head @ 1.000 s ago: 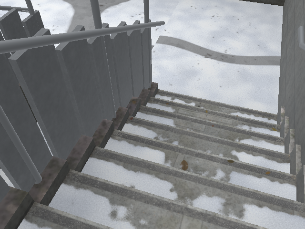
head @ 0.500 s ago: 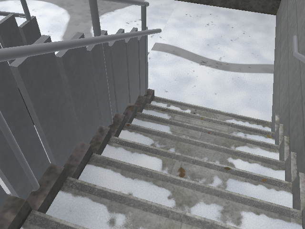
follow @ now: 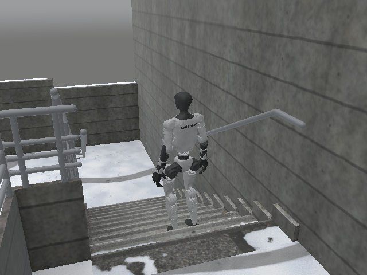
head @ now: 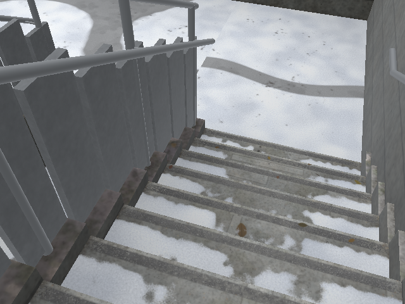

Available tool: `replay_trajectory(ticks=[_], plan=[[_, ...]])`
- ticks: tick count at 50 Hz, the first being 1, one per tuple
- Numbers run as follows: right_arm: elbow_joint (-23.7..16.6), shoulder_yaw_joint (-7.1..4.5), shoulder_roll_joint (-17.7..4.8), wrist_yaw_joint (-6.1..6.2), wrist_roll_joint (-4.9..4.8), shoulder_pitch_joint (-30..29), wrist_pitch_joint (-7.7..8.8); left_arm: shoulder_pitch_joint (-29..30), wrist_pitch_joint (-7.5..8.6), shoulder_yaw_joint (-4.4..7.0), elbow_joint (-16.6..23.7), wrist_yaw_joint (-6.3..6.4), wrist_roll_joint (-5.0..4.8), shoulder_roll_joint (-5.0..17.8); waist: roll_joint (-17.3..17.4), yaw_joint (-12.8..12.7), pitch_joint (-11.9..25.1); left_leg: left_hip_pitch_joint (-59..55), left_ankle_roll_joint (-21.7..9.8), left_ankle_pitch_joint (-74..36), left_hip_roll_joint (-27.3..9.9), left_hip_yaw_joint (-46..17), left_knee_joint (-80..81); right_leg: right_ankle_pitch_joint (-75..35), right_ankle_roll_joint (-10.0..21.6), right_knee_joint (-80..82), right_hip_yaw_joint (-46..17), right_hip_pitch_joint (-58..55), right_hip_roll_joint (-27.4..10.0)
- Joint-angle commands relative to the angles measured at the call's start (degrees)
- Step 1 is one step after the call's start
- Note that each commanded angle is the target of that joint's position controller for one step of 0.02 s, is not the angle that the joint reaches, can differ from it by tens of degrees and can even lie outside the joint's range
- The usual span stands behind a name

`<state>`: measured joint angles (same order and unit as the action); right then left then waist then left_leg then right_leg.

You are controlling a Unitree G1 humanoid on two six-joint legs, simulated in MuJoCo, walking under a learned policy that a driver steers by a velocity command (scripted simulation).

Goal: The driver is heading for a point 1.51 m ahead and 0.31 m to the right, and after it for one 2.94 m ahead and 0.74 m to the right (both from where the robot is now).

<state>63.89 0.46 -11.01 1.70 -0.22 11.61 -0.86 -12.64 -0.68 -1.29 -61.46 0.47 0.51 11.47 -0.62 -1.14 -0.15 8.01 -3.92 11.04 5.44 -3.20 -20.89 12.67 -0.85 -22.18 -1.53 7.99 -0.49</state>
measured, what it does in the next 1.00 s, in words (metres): stands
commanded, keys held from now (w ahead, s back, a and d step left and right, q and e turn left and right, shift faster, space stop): no key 1.00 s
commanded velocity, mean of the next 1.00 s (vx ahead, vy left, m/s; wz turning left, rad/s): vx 0.00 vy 0.00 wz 0.00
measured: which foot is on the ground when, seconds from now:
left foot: down 0.00-1.00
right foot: down 0.00-1.00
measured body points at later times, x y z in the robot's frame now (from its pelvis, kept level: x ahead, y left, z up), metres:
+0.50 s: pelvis +0.01 +0.00 +0.00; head +0.00 +0.00 +0.45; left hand +0.03 +0.23 -0.16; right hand +0.03 -0.23 -0.16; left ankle +0.00 +0.08 -0.74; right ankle -0.01 -0.13 -0.74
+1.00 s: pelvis +0.02 +0.00 +0.00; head +0.01 +0.01 +0.45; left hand +0.03 +0.23 -0.16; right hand +0.02 -0.22 -0.16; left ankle +0.00 +0.08 -0.74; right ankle -0.01 -0.13 -0.74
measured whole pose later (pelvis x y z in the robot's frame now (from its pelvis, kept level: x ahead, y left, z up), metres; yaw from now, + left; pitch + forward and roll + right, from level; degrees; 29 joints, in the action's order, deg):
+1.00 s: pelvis +0.02 +0.00 +0.00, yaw +0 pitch -1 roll +0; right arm 68.7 -0.2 -8.5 2.2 0.2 12.8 -0.6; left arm -14.4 -0.6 -0.1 -65.1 0.8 0.8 9.8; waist -0.7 -0.5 0.0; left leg 5.9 -4.1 11.1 5.4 -3.2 -18.5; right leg 12.6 -1.1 -19.5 -1.7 5.8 -0.7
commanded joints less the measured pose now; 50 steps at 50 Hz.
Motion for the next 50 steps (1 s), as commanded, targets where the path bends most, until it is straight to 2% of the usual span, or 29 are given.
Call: replay_trajectory(ticks=[1,20,21,23,24,31,50], plan=[[-0.6,-1.01,-5.4,0.16,-0.02,0.5,0.44,-1.0,0.56,0.77,1.1,0.17,0.05,5.0,0.4,0.0,-1.6,1.1,-0.4,-5.9,-9.0,-8.0,4.7,-4.8,1.7,3.4,-4.2,1.2,-5.1],[2.6,-1.19,-3.9,0.36,0.0,1.8,0.6,-2.0,0.66,0.79,-0.9,0.37,0.11,3.8,0.4,0.1,-1.9,0.2,-0.4,-8.0,-9.2,-7.7,4.8,-5.4,1.7,4.0,-4.1,0.9,-5.4],[3.1,-1.15,-3.7,0.46,0.07,1.8,0.47,-2.2,0.49,0.91,-1.0,0.34,0.48,4.1,0.7,0.3,-1.7,0.2,-0.3,-8.3,-9.2,-7.5,5.3,-6.0,1.7,4.3,-4.2,0.5,-5.3],[3.5,-1.12,-3.6,0.55,0.04,2.1,0.4,-2.2,0.4,0.98,-1.1,0.36,0.38,3.9,0.6,0.2,-1.9,0.1,-0.2,-8.5,-9.1,-7.5,5.4,-6.2,1.6,4.4,-4.1,0.2,-5.3],[3.3,-1.05,-3.3,0.5,0.38,1.9,0.37,-2.7,0.39,0.94,-1.5,0.22,0.53,3.6,0.6,0.3,-1.7,-0.1,-0.5,-8.1,-9.3,-7.7,5.3,-6.1,1.7,4.5,-4.1,0.2,-5.4],[3.8,-1.07,-3.0,0.51,0.32,2.0,0.38,-2.7,0.37,1.35,-1.9,0.3,0.39,3.8,0.4,0.5,-2.3,-0.2,-0.6,-8.2,-9.3,-7.7,5.5,-6.2,1.8,4.8,-4.1,0.5,-5.3],[3.9,-1.37,-2.3,0.58,0.39,2.9,0.57,-4.5,0.29,1.96,-2.9,0.47,0.32,2.7,0.8,0.5,-2.3,-1.2,-0.6,-11.2,-9.9,-8.0,5.4,-6.7,1.6,5.0,-4.0,-0.1,-5.4]])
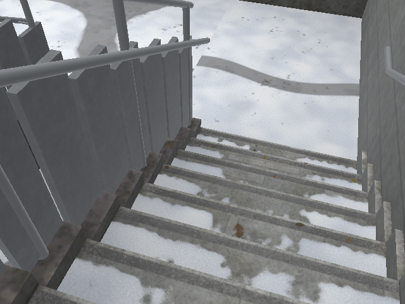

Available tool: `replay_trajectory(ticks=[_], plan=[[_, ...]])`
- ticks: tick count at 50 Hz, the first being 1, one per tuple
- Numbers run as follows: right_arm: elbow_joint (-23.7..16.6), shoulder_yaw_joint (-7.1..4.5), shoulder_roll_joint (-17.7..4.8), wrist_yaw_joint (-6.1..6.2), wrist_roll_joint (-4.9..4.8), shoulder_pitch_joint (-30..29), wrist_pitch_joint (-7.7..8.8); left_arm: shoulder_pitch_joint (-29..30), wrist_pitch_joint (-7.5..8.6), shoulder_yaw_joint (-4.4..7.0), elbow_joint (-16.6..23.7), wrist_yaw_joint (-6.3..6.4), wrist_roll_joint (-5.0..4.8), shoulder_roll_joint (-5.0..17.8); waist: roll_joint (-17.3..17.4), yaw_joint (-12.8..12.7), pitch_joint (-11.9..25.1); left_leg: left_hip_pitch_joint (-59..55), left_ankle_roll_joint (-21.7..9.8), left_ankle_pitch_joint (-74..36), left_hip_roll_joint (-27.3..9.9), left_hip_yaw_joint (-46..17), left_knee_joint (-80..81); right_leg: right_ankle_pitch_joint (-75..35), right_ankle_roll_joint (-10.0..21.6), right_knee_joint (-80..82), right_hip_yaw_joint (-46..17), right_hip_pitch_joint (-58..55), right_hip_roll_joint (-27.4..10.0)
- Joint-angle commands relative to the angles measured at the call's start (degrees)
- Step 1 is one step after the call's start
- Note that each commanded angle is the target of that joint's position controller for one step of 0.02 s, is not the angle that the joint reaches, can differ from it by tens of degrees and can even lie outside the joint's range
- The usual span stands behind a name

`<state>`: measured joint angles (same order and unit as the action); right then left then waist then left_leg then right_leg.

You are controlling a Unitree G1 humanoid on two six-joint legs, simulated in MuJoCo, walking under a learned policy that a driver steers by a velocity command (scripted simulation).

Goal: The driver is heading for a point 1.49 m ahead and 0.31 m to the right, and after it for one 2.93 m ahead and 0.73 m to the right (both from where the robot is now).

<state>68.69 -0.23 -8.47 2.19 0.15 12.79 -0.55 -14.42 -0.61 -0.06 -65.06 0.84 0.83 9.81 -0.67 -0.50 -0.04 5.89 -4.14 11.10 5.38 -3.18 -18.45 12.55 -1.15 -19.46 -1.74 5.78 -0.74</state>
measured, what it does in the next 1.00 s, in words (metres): goes down: right foot, then left foot 0.15 m lower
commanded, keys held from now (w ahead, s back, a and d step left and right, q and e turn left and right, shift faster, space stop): no key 0.02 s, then w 0.98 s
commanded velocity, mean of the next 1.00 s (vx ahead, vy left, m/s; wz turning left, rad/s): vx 0.37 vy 0.00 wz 0.00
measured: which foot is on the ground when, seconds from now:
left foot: down 0.00-0.40, up 0.42-0.76, down 0.78-1.00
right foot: down 0.00-0.10, up 0.12-0.38, down 0.40-0.78, up 0.80-1.00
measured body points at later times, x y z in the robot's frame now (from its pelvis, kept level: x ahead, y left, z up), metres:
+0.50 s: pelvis +0.11 -0.07 -0.06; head +0.10 -0.09 +0.39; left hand +0.02 +0.18 -0.19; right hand +0.11 -0.33 -0.22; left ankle +0.06 +0.06 -0.68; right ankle +0.03 -0.13 -0.75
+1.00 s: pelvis +0.37 -0.11 -0.18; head +0.38 -0.13 +0.27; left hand +0.40 +0.14 -0.32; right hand +0.32 -0.35 -0.34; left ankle +0.32 -0.06 -0.90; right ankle +0.45 -0.27 -0.84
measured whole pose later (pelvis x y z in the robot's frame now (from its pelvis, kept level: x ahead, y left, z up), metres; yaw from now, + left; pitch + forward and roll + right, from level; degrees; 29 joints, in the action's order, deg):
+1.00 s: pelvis +0.37 -0.11 -0.18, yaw -1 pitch -1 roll +2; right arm 63.7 -2.0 -11.0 1.3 1.2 24.2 4.6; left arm -15.4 0.8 3.9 -58.7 -0.3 3.0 10.9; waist -0.5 -1.1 -1.3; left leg 10.2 -6.8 24.1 7.0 5.0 -34.7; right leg 8.2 1.3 -62.0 -4.8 37.0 -4.4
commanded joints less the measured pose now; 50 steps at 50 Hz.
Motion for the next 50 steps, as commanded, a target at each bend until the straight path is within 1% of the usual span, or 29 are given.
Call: replay_trajectory(ticks=[1,5,8,12,18,19,20,21,22,23,24,25,27,28,29,31,32,36,38,39,40,41,42,43,44,46,47,48,50], plan=[[-0.9,-0.7,-4.8,0.1,0.01,1.8,0.27,-2.7,0.23,0.77,0.7,0.11,0.01,4.4,0.9,-0.1,-2.4,0.8,-0.4,-11.3,-9.8,-8.0,3.0,-6.6,1.9,2.3,-3.8,2.1,-5.2],[-1.9,-2.5,-8.6,0.0,0.24,3.5,-0.55,-2.6,0.06,1.43,1.5,-0.23,0.84,4.6,5.0,1.0,-3.2,1.7,-3.5,19.7,-9.3,-11.8,6.0,9.7,2.8,-4.5,1.0,7.1,0.0],[-1.5,-3.93,-9.7,-0.17,0.59,11.8,-1.01,1.2,0.25,1.72,4.0,-0.45,1.92,4.2,7.4,5.1,-8.2,0.5,-9.8,35.8,-16.6,-23.4,9.2,14.6,3.9,-17.1,4.1,21.4,1.7],[-3.2,-5.22,-10.6,-0.03,1.3,11.2,0.68,2.1,2.11,2.45,6.4,-0.69,1.52,4.7,5.9,4.0,-8.8,3.8,-12.7,23.8,-19.0,-23.5,8.3,12.1,3.5,-25.0,1.5,24.4,-0.7],[-5.3,-5.21,-9.9,-0.57,1.34,6.6,3.6,-12.7,2.54,4.0,3.6,-0.66,1.91,5.2,5.9,-4.9,-2.9,18.7,-10.2,-1.4,-15.3,-12.5,-11.5,8.6,3.7,-35.1,3.9,7.6,-0.2],[-7.0,-5.16,-10.5,-0.6,1.21,1.7,3.67,-20.6,2.61,4.17,0.9,-0.28,2.03,4.8,4.7,-9.7,-1.2,26.2,-8.1,-6.2,-12.2,-7.6,-19.5,9.3,4.1,-28.0,6.7,-4.8,1.7],[-8.3,-5.18,-11.0,-0.77,1.36,-3.6,3.9,-30.6,2.73,5.04,-2.3,-0.03,1.91,6.4,-2.1,-16.5,-2.3,33.2,-6.0,-12.6,-6.5,-1.5,-36.8,9.5,4.3,-17.2,7.9,-14.2,4.1],[-10.2,-4.15,-6.6,-0.99,2.49,-5.8,5.2,-32.9,3.84,4.9,-3.6,-0.09,2.44,8.9,-16.9,-17.0,-6.5,44.2,-4.3,13.4,2.7,-0.7,-61.9,11.2,6.8,-7.3,-12.4,-13.5,-6.0],[-11.1,-3.7,-5.1,-0.6,3.29,0.9,6.43,-32.9,4.49,2.93,-3.9,-0.59,-0.4,8.0,-13.4,-8.4,-10.3,52.0,-5.7,19.1,3.9,-7.5,-66.1,-21.8,3.9,-9.8,-21.8,-11.3,-12.5],[-12.1,-4.05,-6.4,-1.09,2.37,3.8,5.93,-28.9,4.74,3.63,-4.0,-0.44,1.09,11.3,-16.1,-3.9,-8.2,56.5,-4.3,19.5,1.7,-6.4,-62.5,-5.8,10.1,-1.0,-36.5,-9.1,-20.1],[-11.5,-4.31,-9.2,-1.05,2.92,0.5,4.68,-23.5,5.54,3.05,-2.1,-0.04,1.82,8.9,-4.7,-1.8,-13.5,56.3,-2.0,15.2,-2.2,-6.7,-61.4,0.5,12.5,-1.0,-36.8,-1.8,-20.0],[-11.0,-4.82,-10.2,-1.24,2.81,-0.8,3.89,-18.2,5.84,2.64,0.0,-0.19,2.08,8.4,1.4,0.0,-14.2,52.7,-0.4,10.8,-3.1,-6.3,-58.9,-2.0,12.3,-4.1,-31.2,2.8,-18.1],[-10.8,-4.26,-8.8,-2.12,1.87,0.0,2.42,-14.1,6.56,2.17,2.1,-0.33,2.54,7.8,-0.8,3.0,-11.6,40.2,0.7,-0.5,-3.1,-2.9,-50.4,-12.4,9.4,-7.5,-18.5,12.4,-12.2],[-10.4,-3.45,-7.1,-2.39,2.35,-1.5,2.6,-13.9,7.24,1.48,0.8,0.36,1.44,4.3,-0.5,3.8,-11.2,35.5,0.5,-10.3,-3.5,-3.0,-44.3,-6.3,7.1,-10.7,-13.0,16.7,-6.8],[-10.7,-3.1,-6.8,-3.19,1.36,-2.1,3.0,-12.0,7.76,1.08,1.8,0.37,0.67,3.3,-0.9,4.4,-9.7,28.4,0.6,-19.9,-1.3,2.2,-37.5,0.8,6.0,-11.1,-7.7,21.9,-2.6],[-11.2,-1.51,-4.5,-4.69,1.72,-3.5,3.6,-11.7,7.93,0.82,1.7,0.6,-2.0,2.8,-2.2,3.4,-7.5,10.2,0.4,-38.0,-0.1,8.9,-27.2,6.6,5.8,-11.0,-2.2,32.6,0.0],[-11.7,-1.01,-4.1,-4.93,1.47,-4.8,3.62,-13.1,7.54,0.8,1.1,0.32,-2.15,2.9,-2.9,1.8,-7.2,6.5,0.4,-38.4,0.1,10.4,-25.6,6.1,5.8,-12.7,-2.4,32.3,-0.3],[-17.0,-0.07,-5.5,-3.72,1.33,-12.6,3.99,-21.8,4.78,0.55,-1.6,1.6,0.87,2.3,-1.4,-5.2,-11.0,10.3,1.3,-26.9,-0.7,11.5,-10.3,-4.7,6.4,-25.2,-3.5,16.6,-0.8],[-13.4,-1.09,-7.2,-2.33,1.15,1.3,4.48,-22.3,3.43,1.72,-2.0,2.2,1.88,6.0,-2.7,0.5,-6.1,5.4,-1.0,-26.6,-3.2,8.6,3.2,-22.6,8.8,-46.1,-2.4,5.7,0.0],[-9.4,-2.18,-8.5,-2.22,1.11,12.1,4.25,-19.4,3.19,2.35,-0.8,1.77,0.88,7.1,-1.3,5.0,-2.8,-5.0,-3.4,-28.6,-6.5,5.2,9.4,-26.5,8.8,-60.2,-1.0,9.0,0.3],[-6.8,-3.08,-11.1,-2.81,0.85,20.0,4.13,-16.2,3.21,3.03,0.9,1.06,0.08,6.4,4.7,8.0,0.7,-17.6,-8.0,-45.3,-14.3,-2.3,5.1,13.2,8.1,-83.1,2.9,23.0,5.9],[-6.5,-2.56,-12.2,-3.79,1.36,23.1,4.29,-23.6,3.67,2.77,3.0,1.47,-1.79,3.0,6.2,2.3,12.1,-40.0,-9.9,-62.1,-25.9,-11.3,-19.4,32.6,7.5,-85.2,-3.1,39.8,3.4],[-7.1,-3.35,-12.6,-3.87,0.42,21.8,3.58,-25.4,3.74,2.43,2.8,1.47,-0.89,4.3,3.6,3.1,13.6,-40.1,-14.0,-48.7,-27.5,-14.2,-17.7,30.7,8.8,-83.7,-5.3,47.1,1.0],[-8.9,-4.35,-14.2,-2.08,0.64,14.9,3.81,-20.4,3.86,2.89,5.1,0.61,0.33,6.0,7.2,2.5,8.0,-30.0,-21.9,-7.5,-30.4,-22.7,-8.6,20.8,7.3,-73.8,-4.6,54.4,-1.3],[-10.2,-3.0,-7.7,-1.66,1.09,9.1,3.92,-12.0,3.96,4.4,5.0,-0.06,2.16,9.5,-2.2,1.2,-0.4,-18.2,-17.9,5.6,-25.7,-20.4,-2.3,13.3,6.2,-66.3,-5.1,53.6,-3.3],[-9.0,-2.14,-7.2,-0.75,0.54,9.3,5.37,-5.6,2.62,4.99,6.7,-0.91,2.71,6.7,-2.0,-1.0,-8.3,6.8,-16.2,-13.5,-22.5,-15.2,-1.4,4.4,1.3,-43.9,-4.5,36.5,-4.8],[-6.9,-2.56,-8.0,-0.21,1.12,13.1,5.48,-5.3,1.28,4.64,6.7,-0.96,3.62,4.7,0.5,-0.8,-8.2,11.2,-15.6,-21.4,-20.9,-11.9,-2.6,2.6,0.2,-43.0,-2.3,31.7,-3.8],[-6.4,-3.06,-9.3,-0.44,1.92,14.2,5.86,-9.6,0.52,4.33,5.2,-1.13,3.16,2.8,2.9,-2.0,-5.2,11.4,-14.6,-23.4,-19.2,-10.5,-5.5,-3.9,0.8,-46.3,-0.8,29.5,-3.1],[-5.6,-2.32,-5.7,-0.48,0.49,13.9,6.8,-3.8,1.08,4.9,7.9,-1.68,1.59,4.6,3.6,-1.7,-5.9,11.1,-10.7,-13.3,-14.0,-7.5,-9.2,-19.9,2.9,-35.7,-3.1,32.8,-4.3]])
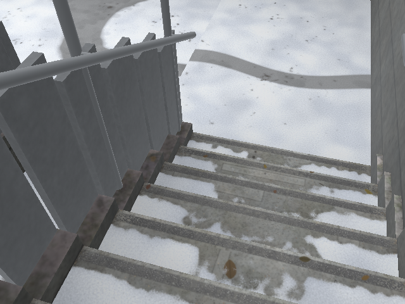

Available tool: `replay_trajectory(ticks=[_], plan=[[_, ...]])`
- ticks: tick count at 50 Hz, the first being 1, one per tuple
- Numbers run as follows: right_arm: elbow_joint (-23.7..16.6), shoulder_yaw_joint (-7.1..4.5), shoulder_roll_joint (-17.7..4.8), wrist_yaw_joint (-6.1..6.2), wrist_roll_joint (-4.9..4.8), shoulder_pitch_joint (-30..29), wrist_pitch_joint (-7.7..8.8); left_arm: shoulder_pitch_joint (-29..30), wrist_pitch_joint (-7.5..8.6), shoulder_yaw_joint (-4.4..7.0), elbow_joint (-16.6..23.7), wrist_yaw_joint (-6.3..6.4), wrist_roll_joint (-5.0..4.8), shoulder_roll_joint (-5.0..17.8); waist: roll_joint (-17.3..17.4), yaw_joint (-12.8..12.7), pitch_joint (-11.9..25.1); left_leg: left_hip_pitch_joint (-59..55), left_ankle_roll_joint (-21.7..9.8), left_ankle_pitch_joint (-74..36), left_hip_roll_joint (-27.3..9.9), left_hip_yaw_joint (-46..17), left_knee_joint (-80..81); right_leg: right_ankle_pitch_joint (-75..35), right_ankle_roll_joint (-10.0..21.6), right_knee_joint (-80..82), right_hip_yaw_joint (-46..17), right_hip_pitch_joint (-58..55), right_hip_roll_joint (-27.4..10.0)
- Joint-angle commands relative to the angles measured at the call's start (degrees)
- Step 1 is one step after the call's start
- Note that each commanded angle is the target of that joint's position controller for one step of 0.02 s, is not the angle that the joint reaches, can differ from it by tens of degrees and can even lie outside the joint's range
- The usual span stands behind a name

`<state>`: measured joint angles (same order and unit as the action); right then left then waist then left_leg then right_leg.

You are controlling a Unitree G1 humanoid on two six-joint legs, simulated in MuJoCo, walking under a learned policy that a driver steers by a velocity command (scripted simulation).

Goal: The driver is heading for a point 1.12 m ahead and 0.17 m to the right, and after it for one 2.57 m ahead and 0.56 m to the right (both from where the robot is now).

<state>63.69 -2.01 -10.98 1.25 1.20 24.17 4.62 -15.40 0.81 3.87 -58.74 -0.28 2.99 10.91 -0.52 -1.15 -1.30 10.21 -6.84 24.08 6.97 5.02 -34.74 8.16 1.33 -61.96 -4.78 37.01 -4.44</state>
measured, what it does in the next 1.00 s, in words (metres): goes down: right foot 0.15 m lower, then left foot 0.15 m lower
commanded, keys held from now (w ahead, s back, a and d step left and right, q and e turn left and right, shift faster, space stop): w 0.54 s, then no key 0.46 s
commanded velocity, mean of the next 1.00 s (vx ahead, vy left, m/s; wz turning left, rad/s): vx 0.37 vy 0.00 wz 0.00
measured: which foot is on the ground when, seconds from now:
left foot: down 0.00-0.22, up 0.24-0.74, down 0.76-1.00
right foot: up 0.00-0.20, down 0.22-0.76, up 0.78-1.00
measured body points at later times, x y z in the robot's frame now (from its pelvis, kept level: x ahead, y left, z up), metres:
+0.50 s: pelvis +0.28 -0.08 -0.15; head +0.27 -0.09 +0.30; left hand +0.19 +0.14 -0.30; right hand +0.35 -0.33 -0.30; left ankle +0.41 +0.07 -0.80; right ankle +0.21 -0.13 -0.87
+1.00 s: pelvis +0.50 -0.06 -0.29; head +0.52 -0.04 +0.16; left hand +0.52 +0.16 -0.45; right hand +0.51 -0.28 -0.44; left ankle +0.55 -0.01 -1.02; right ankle +0.54 -0.22 -0.95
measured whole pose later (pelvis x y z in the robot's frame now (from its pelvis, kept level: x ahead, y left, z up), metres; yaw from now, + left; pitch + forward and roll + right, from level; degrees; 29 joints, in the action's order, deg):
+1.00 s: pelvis +0.50 -0.06 -0.29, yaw +1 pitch -1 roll +0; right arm 60.0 1.3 -8.3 0.9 0.6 18.4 3.5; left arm -15.6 -2.1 -0.2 -57.8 2.1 2.1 9.5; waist -1.9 -1.0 -2.9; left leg 17.4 -6.6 10.5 3.4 6.5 -28.7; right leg 17.3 -0.2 -60.7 -4.3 31.6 -2.1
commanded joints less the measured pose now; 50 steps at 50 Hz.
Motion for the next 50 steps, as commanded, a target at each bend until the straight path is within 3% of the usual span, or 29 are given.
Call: replay_trajectory(ticks=[1,4,9,11,12,13,14,15,16,17,18,20,21,23,25,27,32,35,37,38,39,40,41,43,44,45,46,48,50], plan=[[-1.6,-0.26,-2.4,0.49,-1.26,-0.6,2.06,1.5,0.51,0.6,3.2,-1.01,-0.37,3.9,2.3,-1.4,-5.6,14.0,-5.8,-14.0,-12.0,-12.0,7.0,-27.1,0.8,17.9,1.9,-4.7,-0.2],[-2.6,-0.08,-4.5,0.45,-1.2,-2.2,1.14,3.6,0.75,-0.37,3.0,-2.96,-0.81,2.1,4.4,0.5,-3.9,23.4,-3.0,-6.6,-10.4,-9.5,3.6,-37.5,1.5,21.8,6.2,-22.5,3.5],[-1.1,-0.08,-6.2,1.39,1.75,3.6,-0.47,1.9,1.12,-0.01,3.0,-0.31,-2.49,6.5,3.0,2.2,-7.7,5.4,-3.0,-22.4,-11.6,-9.9,-21.8,-21.3,2.0,38.9,6.5,-20.5,2.7],[0.9,-0.45,-6.3,2.62,1.26,4.8,-1.64,-16.9,1.88,1.23,-2.9,-0.13,-1.56,8.5,-1.7,-6.4,-2.2,6.2,-3.9,-28.3,-8.6,-7.9,-51.6,-25.5,3.6,50.7,8.3,-36.7,2.4],[0.5,-0.58,-2.5,2.16,-0.07,7.5,-1.28,-22.1,2.57,1.88,-5.1,-0.66,-1.99,11.7,-14.7,-5.5,2.8,25.1,-1.9,22.2,0.1,-6.2,-77.6,-50.1,6.2,36.1,0.7,-52.8,-6.1],[-1.4,-0.68,-2.4,2.8,-2.92,14.1,-0.66,-21.2,2.76,0.41,-3.1,-1.55,-1.53,10.5,-11.1,0.2,9.3,39.9,-2.2,23.9,-2.6,-10.4,-81.7,-61.0,7.1,20.5,-8.4,-64.4,-14.9],[-1.0,-0.99,-4.8,3.04,-2.39,12.3,-0.61,-20.5,1.79,0.42,-2.5,-1.85,-2.96,9.8,-6.1,-1.2,10.8,43.8,-1.8,18.0,-4.3,-9.4,-80.8,-48.4,9.2,24.8,-10.9,-60.9,-16.8],[-4.4,-1.0,-5.7,2.47,-1.55,4.7,-0.98,-16.7,1.45,1.92,-1.5,-0.5,-3.04,14.0,-13.7,-2.7,7.8,51.6,-0.1,12.3,-5.7,-6.1,-80.5,-10.7,17.9,35.6,-22.1,-53.7,-21.6],[-5.5,-1.56,-8.4,1.47,0.84,-2.9,-2.19,-12.4,1.61,0.39,0.6,-0.27,-2.93,8.3,-1.2,-1.7,1.2,50.2,0.3,6.2,-8.9,-8.7,-71.5,10.6,16.4,41.9,-20.1,-42.3,-16.5],[-5.5,-2.06,-7.5,0.92,1.19,-3.9,-3.18,-11.6,2.06,-0.03,0.8,-0.09,-1.64,9.0,-4.2,-1.0,-3.5,45.7,1.4,4.4,-9.2,-9.6,-65.8,8.7,17.3,42.0,-22.6,-31.2,-18.3],[-4.9,-2.08,-6.6,0.66,0.47,-4.4,-3.47,-9.9,3.3,-1.19,0.3,-0.11,-0.71,6.2,2.2,2.0,-8.3,41.7,2.2,-7.1,-10.6,-14.0,-52.4,1.7,12.9,40.2,-16.8,-22.3,-13.4],[-4.7,-1.74,-3.9,-0.51,1.12,-6.5,-4.34,-8.5,5.13,-1.32,1.0,0.74,-2.28,6.3,1.5,4.5,-9.8,32.9,5.3,-16.9,-12.0,-10.1,-34.2,-1.5,10.0,42.7,-9.6,-12.1,-8.1],[-5.7,-1.6,-3.1,-0.87,1.8,-9.4,-4.71,-9.3,5.57,-1.13,1.2,1.2,-3.05,7.7,-2.7,3.6,-8.8,31.4,6.2,-19.0,-11.6,-7.8,-29.0,-6.8,11.6,43.1,-9.9,-12.8,-7.8],[-4.5,-1.42,-2.9,-1.3,2.13,-6.4,-5.52,-12.8,5.13,-0.25,0.3,1.0,-2.25,9.6,-5.3,4.3,-3.3,28.4,5.1,-26.3,-10.8,-6.5,-31.0,-19.5,11.2,38.4,-8.6,-18.0,-7.7],[-6.5,-2.07,-4.5,-2.2,0.86,-12.4,-4.42,-14.6,4.96,-1.34,-0.3,1.18,-3.16,4.7,-0.1,3.5,-4.9,34.9,3.4,-38.4,-12.4,-9.7,-20.4,-7.1,10.3,34.6,-7.2,-23.2,-4.7],[-7.4,-1.83,-4.3,-2.71,1.83,-17.9,-2.95,-14.4,5.27,-1.83,0.2,1.99,-3.29,3.1,0.4,1.7,-5.0,33.3,3.2,-48.6,-11.7,-8.2,-9.8,1.1,9.5,31.7,-5.5,-24.5,-2.3],[-11.0,0.14,-1.4,-3.12,1.04,-25.7,-2.04,-19.5,4.21,-2.54,-1.9,1.09,-1.47,2.2,-0.4,-5.6,-7.5,21.4,2.9,-51.9,-7.5,0.1,6.1,-7.3,7.8,22.7,-1.4,-22.9,0.7],[-11.1,0.7,-3.1,-1.99,-0.03,-22.7,-1.25,-19.6,2.53,-2.66,-3.2,2.46,-1.19,2.6,-3.7,-6.6,-8.6,16.9,3.7,-46.0,-8.2,-0.2,14.1,-18.2,6.7,14.3,-1.2,-27.2,0.8],[-6.2,-0.22,-5.4,-1.38,-0.06,-8.2,-0.2,-19.8,1.52,-2.97,-4.6,3.56,-0.46,3.3,-2.0,-0.3,-3.7,4.2,2.6,-49.5,-9.1,-0.6,22.7,-24.3,6.4,-2.3,-0.8,-29.1,0.9],[-2.0,-0.94,-7.0,-1.64,0.93,3.6,-0.06,-18.5,1.36,-2.98,-4.4,3.39,-1.64,4.3,0.4,5.0,0.0,-9.3,2.6,-58.1,-10.4,0.7,25.7,-17.1,5.9,-15.5,2.2,-23.2,3.3],[0.1,-1.81,-11.1,-2.6,1.34,10.3,-0.47,-22.8,1.37,-2.35,-4.2,3.31,-3.91,1.8,12.5,4.8,8.3,-32.5,-2.8,-96.2,-22.9,-9.0,9.2,37.9,2.0,-40.2,7.8,-4.7,12.3],[-1.5,-1.34,-10.3,-3.31,-0.49,10.7,-0.84,-28.7,1.22,-2.98,-3.1,4.56,-7.16,1.9,9.9,4.1,22.8,-50.4,-10.2,-111.0,-34.0,-19.5,-7.0,49.8,1.2,-49.9,2.1,8.4,11.2],[-4.2,-0.84,-8.6,-2.98,-1.87,6.7,-1.47,-24.9,1.08,-2.67,-2.8,4.85,-5.8,5.1,3.3,4.8,22.8,-45.6,-12.3,-88.7,-33.5,-19.3,-1.5,44.1,1.7,-43.2,-0.6,12.8,6.9],[-7.0,0.42,-4.7,-0.05,-0.89,-4.2,-1.85,-14.1,-0.65,-2.95,0.4,3.81,-2.09,4.1,2.7,2.3,12.5,-20.7,-16.1,-48.0,-32.2,-21.6,10.4,34.5,0.4,-36.2,0.7,11.5,2.9],[-8.2,1.58,-3.2,0.23,-0.53,-5.3,-1.35,-11.4,-1.68,-2.58,0.7,3.25,-0.11,5.6,-1.9,1.3,6.8,-5.6,-14.8,-43.5,-29.4,-18.9,14.3,22.8,-0.1,-25.7,0.2,2.7,2.1],[-7.1,1.56,-4.0,0.06,0.35,-4.9,-0.71,-10.9,-2.44,-2.64,0.2,3.11,0.63,3.8,-0.2,0.4,3.4,3.7,-13.5,-47.3,-27.0,-17.4,14.7,16.6,-0.5,-21.6,-0.4,-2.7,2.7],[-6.6,1.68,-4.0,-0.07,-0.09,-4.8,-0.28,-12.6,-3.24,-3.16,-0.8,2.82,-0.06,1.1,-1.6,-1.9,0.3,12.7,-11.7,-49.4,-23.6,-12.3,16.2,9.8,-1.4,-11.8,-0.1,-9.1,2.1],[-6.1,2.5,-3.5,-0.09,-0.95,-5.7,0.27,-12.8,-3.63,-4.21,-0.4,2.03,-0.39,-2.1,3.4,-3.5,2.5,13.6,-6.9,-50.1,-19.2,-8.0,15.0,4.2,-2.3,5.5,1.2,-15.7,2.1],[-6.2,2.87,-3.9,-0.09,-0.83,-6.3,-0.86,-13.7,-3.88,-4.44,-1.1,2.02,-1.63,-0.5,9.0,-4.0,5.5,14.3,-4.1,-52.7,-16.6,-4.6,13.1,3.7,-2.0,10.1,4.1,-23.0,3.7]])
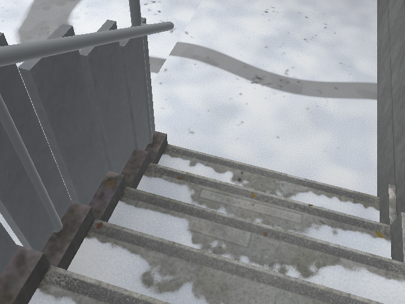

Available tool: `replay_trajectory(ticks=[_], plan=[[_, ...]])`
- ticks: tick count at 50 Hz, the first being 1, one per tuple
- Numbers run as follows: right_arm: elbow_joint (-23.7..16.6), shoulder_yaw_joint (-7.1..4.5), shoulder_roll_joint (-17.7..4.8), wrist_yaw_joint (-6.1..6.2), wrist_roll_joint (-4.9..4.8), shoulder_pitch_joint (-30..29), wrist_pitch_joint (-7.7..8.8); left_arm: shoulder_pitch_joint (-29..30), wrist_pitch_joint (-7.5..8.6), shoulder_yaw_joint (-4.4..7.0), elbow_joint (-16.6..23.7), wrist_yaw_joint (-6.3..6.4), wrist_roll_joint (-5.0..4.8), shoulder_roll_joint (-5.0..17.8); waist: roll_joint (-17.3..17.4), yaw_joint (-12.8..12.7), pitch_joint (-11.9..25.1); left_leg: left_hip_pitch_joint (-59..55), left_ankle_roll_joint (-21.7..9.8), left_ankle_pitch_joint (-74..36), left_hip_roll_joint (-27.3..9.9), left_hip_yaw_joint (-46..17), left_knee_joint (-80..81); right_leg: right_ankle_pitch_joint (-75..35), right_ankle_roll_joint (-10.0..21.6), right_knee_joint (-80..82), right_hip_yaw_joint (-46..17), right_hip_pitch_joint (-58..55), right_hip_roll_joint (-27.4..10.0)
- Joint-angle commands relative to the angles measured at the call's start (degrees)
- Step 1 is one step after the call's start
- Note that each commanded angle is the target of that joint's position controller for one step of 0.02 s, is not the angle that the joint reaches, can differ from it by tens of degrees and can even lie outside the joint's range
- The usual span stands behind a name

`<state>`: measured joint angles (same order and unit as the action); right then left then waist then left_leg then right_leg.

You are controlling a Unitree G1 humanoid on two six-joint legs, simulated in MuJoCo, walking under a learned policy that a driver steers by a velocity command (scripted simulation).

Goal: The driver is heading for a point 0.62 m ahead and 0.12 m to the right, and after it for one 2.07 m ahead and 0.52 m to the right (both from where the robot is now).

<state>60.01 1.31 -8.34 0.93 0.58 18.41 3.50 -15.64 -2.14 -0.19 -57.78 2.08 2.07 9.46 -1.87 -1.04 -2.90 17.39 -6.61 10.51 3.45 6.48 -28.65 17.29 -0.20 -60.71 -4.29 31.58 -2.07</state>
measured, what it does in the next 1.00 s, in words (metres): steps on the spot: right foot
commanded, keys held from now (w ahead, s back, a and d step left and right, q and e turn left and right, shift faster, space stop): no key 0.98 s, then w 0.02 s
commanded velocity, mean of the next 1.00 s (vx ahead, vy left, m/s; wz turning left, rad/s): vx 0.02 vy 0.00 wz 0.00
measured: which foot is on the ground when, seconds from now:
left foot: down 0.00-1.00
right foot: up 0.00-0.10, down 0.12-1.00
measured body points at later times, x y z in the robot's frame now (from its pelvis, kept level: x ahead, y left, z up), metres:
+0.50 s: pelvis +0.03 -0.04 +0.01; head +0.03 -0.05 +0.46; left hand -0.01 +0.16 -0.15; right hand +0.02 -0.27 -0.15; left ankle +0.06 +0.05 -0.73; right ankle +0.00 -0.15 -0.73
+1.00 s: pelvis +0.04 -0.07 +0.01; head +0.04 -0.07 +0.46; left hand +0.01 +0.14 -0.14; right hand +0.02 -0.27 -0.15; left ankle +0.06 +0.05 -0.73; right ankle +0.00 -0.15 -0.73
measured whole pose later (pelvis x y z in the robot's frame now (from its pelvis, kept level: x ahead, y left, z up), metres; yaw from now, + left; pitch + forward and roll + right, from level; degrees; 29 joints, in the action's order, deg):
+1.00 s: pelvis +0.04 -0.07 +0.01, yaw +0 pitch -1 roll +0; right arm 68.0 0.4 -7.1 2.1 0.1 16.8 -1.3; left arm -20.2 1.0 -0.8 -63.8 0.9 0.7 6.6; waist 1.3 0.1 0.0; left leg 11.0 0.4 10.1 -2.0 3.1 -21.7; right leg 13.2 3.2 -18.4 1.3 4.7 3.3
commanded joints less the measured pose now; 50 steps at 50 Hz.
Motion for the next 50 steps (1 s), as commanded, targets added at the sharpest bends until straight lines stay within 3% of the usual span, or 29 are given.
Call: replay_trajectory(ticks=[1,3,5,6,7,8,9,10,11,12,13,19,24,28,31,40,41,43,49,50], plan=[[-3.6,-0.37,-6.9,0.0,-0.27,-2.4,0.18,-16.1,-1.12,-0.17,-3.6,-0.59,-1.11,1.5,11.0,-5.3,9.2,11.6,-4.0,-34.0,-13.6,-6.5,6.2,-13.4,0.3,2.8,4.3,-23.7,1.7],[-4.4,-0.46,-7.3,-0.27,-0.78,-3.7,-0.78,-12.3,-1.62,-0.4,-2.8,-0.92,0.16,2.0,8.6,-4.4,5.1,17.5,-4.3,-13.6,-14.0,-8.7,9.5,-7.9,0.9,4.4,4.5,-24.5,1.0],[-4.1,-0.57,-7.7,0.18,-0.32,-3.0,-1.75,-10.4,-1.16,-0.87,-3.0,-0.83,1.08,2.1,6.4,-3.0,0.9,17.4,-5.2,-6.9,-14.9,-11.5,9.0,-1.0,1.3,9.6,4.6,-24.0,0.2],[-3.0,-0.76,-8.1,0.65,0.15,-0.4,-2.73,-8.4,-0.39,-1.37,-1.9,-0.56,0.15,1.4,5.6,-2.0,-1.8,12.9,-3.9,-2.2,-12.8,-10.9,8.7,6.9,0.8,22.5,6.0,-20.7,1.1],[-2.2,-0.95,-8.1,0.82,0.83,3.0,-3.52,-8.4,0.17,-1.05,-2.3,-0.2,-0.56,3.0,2.9,-0.2,-4.1,8.1,-2.7,-3.7,-13.5,-14.5,7.9,6.3,0.6,32.8,4.6,-19.6,0.5],[-1.6,-0.75,-6.7,0.89,0.66,5.5,-3.6,-9.8,0.77,-0.51,-3.2,0.22,-0.83,5.0,0.0,1.0,-3.5,6.8,-0.6,-6.8,-12.6,-15.4,5.2,-4.9,0.8,34.9,0.4,-22.0,-2.7],[-1.3,-0.79,-5.4,0.42,-0.28,8.9,-3.5,-9.6,1.29,-0.46,-3.6,0.24,-1.24,5.9,-4.4,3.9,-2.0,5.8,1.1,-4.8,-8.9,-11.8,4.3,-15.5,2.3,34.4,-3.3,-22.6,-6.2],[-1.2,-1.11,-5.7,0.07,-0.63,6.5,-4.07,-7.4,1.77,-1.19,-3.6,-0.5,-1.49,3.1,-6.9,3.3,-2.6,-0.5,2.6,2.8,-7.0,-8.5,6.2,-9.0,3.4,37.6,-4.9,-13.9,-6.6],[-1.1,-1.69,-7.4,-0.13,-0.91,4.1,-4.53,-6.7,2.42,-1.55,-3.0,-1.11,-1.13,1.6,-3.8,2.4,-3.4,-3.5,3.0,2.9,-7.4,-9.2,6.0,-5.5,3.1,40.1,-4.1,-11.8,-5.7],[-1.1,-1.68,-6.5,-0.26,-0.78,3.2,-4.82,-7.1,2.73,-1.55,-3.3,-1.23,-1.04,1.7,-2.1,2.4,-2.5,-6.2,3.4,2.3,-7.6,-9.3,6.7,-3.5,2.9,41.0,-3.2,-11.9,-5.3],[-0.8,-1.62,-5.7,-0.47,-0.87,2.7,-5.13,-7.3,2.51,-1.15,-3.6,-1.17,-0.93,2.9,-2.1,3.0,-2.8,-7.3,3.6,2.8,-8.3,-9.8,7.9,-1.3,2.6,41.6,-2.3,-12.1,-4.5],[0.9,-1.66,-5.2,-0.14,-0.37,1.4,-4.61,-8.9,2.82,-1.09,-3.4,-1.28,-1.71,2.1,1.6,1.9,-0.8,-8.2,4.2,-1.7,-9.3,-9.9,9.9,-5.1,2.9,43.3,-1.9,-17.1,-4.3],[2.7,-1.71,-4.8,0.22,-0.73,1.4,-4.42,-9.3,3.14,-0.92,-3.6,-1.23,-1.37,2.1,1.1,1.4,-0.3,-8.9,4.5,-4.2,-9.3,-9.4,10.4,-7.8,2.8,44.6,-1.5,-18.8,-3.7],[3.6,-1.52,-4.2,0.31,-0.26,1.4,-4.58,-10.1,3.19,-0.94,-4.5,-1.36,-1.32,1.6,1.4,1.2,-0.5,-8.8,4.7,-4.3,-9.6,-9.5,10.4,-8.8,3.1,45.1,-1.2,-19.6,-3.6],[4.4,-1.46,-3.8,0.46,-0.73,2.1,-4.63,-9.5,3.09,-0.9,-4.6,-1.35,-1.14,1.8,1.8,1.5,-1.4,-8.6,5.0,-4.8,-9.8,-9.4,10.5,-10.0,3.2,45.2,-1.5,-19.4,-3.7],[5.9,-1.38,-3.0,0.9,-0.57,2.1,-4.48,-9.4,3.22,-0.62,-5.6,-0.98,-1.46,1.3,1.8,1.3,-1.4,-8.5,5.4,-6.1,-10.3,-9.4,10.5,-11.8,3.3,45.9,-1.3,-20.3,-3.3],[6.0,-1.38,-3.1,0.85,-0.2,1.7,-4.45,-9.6,3.34,-0.57,-5.7,-0.99,-1.57,1.0,1.5,1.0,-1.2,-8.3,5.3,-5.9,-10.3,-9.3,10.4,-11.2,3.3,46.2,-1.0,-20.7,-3.0],[6.8,-1.31,-2.3,1.03,-0.51,1.9,-4.55,-9.1,3.39,-0.13,-5.6,-1.07,-1.5,1.9,1.9,1.1,-0.8,-8.3,5.2,-5.4,-10.3,-8.9,9.7,-11.5,3.5,46.5,-1.2,-21.2,-2.8],[7.9,-1.35,-2.2,1.3,-0.41,1.9,-4.65,-9.1,3.35,0.06,-5.7,-1.09,-1.39,1.1,2.2,1.0,-1.4,-7.9,5.6,-5.3,-10.5,-8.7,9.4,-12.3,3.6,46.9,-1.2,-21.2,-2.7],[8.1,-1.33,-2.0,1.31,-0.37,2.0,-4.68,-9.4,3.32,0.11,-5.8,-1.07,-1.35,1.1,1.9,0.9,-0.4,-8.2,5.6,-2.6,-9.9,-8.2,9.4,-8.3,3.8,47.8,-1.3,-21.6,-2.3]])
